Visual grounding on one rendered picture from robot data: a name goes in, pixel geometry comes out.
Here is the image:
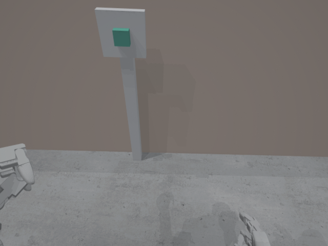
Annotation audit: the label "left robot hand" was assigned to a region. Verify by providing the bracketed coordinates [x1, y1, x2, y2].
[0, 143, 35, 210]

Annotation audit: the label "panel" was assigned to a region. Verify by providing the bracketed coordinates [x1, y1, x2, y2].
[95, 7, 147, 161]

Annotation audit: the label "right robot hand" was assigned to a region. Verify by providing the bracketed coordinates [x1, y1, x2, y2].
[234, 212, 271, 246]

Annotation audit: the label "button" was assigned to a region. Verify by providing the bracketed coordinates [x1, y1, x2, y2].
[112, 28, 131, 47]

